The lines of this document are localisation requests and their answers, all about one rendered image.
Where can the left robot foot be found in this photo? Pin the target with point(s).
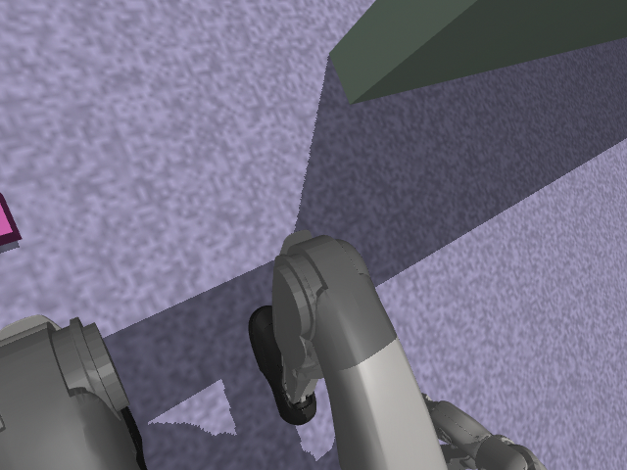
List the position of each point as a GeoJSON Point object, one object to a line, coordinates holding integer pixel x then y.
{"type": "Point", "coordinates": [135, 435]}

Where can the right robot arm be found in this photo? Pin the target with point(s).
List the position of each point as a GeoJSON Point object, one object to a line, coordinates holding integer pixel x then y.
{"type": "Point", "coordinates": [500, 453]}

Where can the carton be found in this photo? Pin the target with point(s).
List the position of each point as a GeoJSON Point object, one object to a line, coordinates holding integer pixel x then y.
{"type": "Point", "coordinates": [8, 229]}

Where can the right robot hand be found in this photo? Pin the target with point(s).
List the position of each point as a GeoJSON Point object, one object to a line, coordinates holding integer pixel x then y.
{"type": "Point", "coordinates": [454, 426]}

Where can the right robot foot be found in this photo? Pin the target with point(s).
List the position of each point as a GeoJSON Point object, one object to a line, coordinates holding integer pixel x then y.
{"type": "Point", "coordinates": [268, 357]}

